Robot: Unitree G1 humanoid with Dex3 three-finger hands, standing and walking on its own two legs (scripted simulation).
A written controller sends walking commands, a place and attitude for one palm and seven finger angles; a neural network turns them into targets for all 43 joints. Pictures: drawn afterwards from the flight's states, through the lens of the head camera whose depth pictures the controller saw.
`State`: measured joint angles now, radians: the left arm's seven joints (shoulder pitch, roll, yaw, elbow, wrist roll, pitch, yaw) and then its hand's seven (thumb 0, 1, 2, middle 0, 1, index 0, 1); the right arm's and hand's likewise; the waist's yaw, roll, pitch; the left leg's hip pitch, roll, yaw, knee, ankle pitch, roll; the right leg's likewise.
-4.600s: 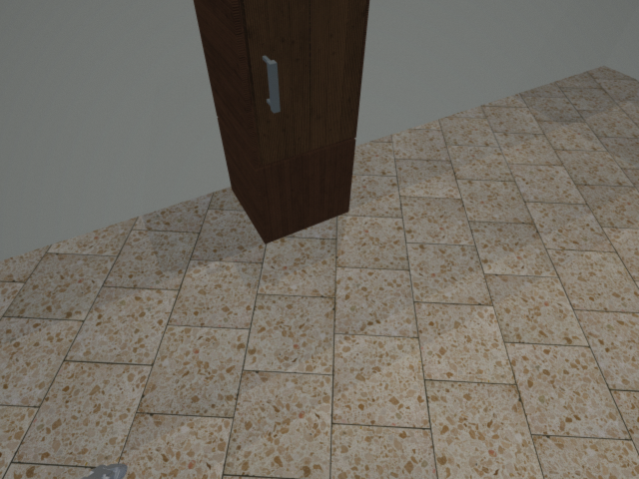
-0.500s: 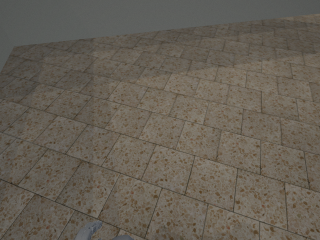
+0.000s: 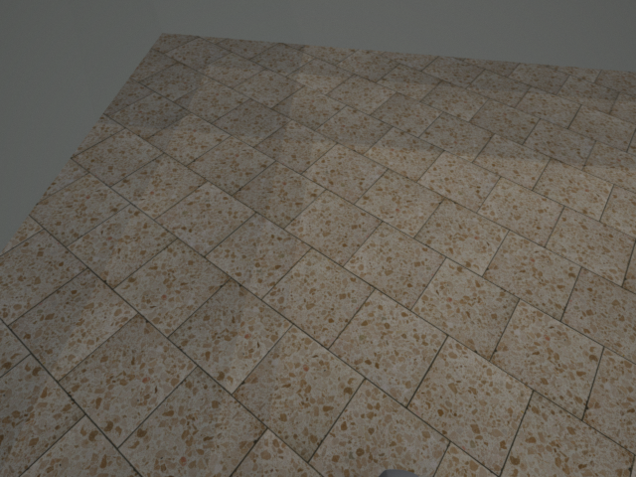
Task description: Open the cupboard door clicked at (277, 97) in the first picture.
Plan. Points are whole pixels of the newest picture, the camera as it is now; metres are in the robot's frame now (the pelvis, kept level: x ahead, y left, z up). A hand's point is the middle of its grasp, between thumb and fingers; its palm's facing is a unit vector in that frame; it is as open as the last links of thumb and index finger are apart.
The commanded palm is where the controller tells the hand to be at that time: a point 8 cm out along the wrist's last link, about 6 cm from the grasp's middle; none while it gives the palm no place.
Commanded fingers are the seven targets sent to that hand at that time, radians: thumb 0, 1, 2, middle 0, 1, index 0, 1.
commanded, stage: turn to face it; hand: left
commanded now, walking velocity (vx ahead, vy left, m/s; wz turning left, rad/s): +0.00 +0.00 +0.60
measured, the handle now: out of the picture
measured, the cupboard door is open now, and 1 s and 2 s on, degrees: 0 0 0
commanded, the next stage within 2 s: none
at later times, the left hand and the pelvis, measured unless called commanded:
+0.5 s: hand out of the picture -0.04 +0.14 -0.16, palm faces +0.36 -0.90 -0.25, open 7.4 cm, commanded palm none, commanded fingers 0.00 0.90 0.90 -0.20 -0.30 -0.20 -0.30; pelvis -0.03 -0.06 +0.00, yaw +21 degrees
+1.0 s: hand out of the picture -0.09 +0.23 -0.16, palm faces +0.61 -0.76 -0.23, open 7.4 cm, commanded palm none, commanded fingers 0.00 0.90 0.90 -0.20 -0.30 -0.20 -0.30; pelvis -0.05 -0.01 +0.00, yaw +37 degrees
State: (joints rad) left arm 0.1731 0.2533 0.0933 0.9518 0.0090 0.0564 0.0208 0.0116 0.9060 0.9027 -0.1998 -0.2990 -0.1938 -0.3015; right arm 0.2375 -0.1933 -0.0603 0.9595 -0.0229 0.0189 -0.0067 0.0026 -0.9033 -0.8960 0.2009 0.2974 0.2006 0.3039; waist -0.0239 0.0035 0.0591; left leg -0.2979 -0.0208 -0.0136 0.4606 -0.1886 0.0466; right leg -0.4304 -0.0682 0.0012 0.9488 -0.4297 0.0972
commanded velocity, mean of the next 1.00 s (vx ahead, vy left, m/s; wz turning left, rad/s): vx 0.00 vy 0.00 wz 0.60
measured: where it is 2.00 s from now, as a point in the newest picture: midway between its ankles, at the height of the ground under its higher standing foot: outside the picture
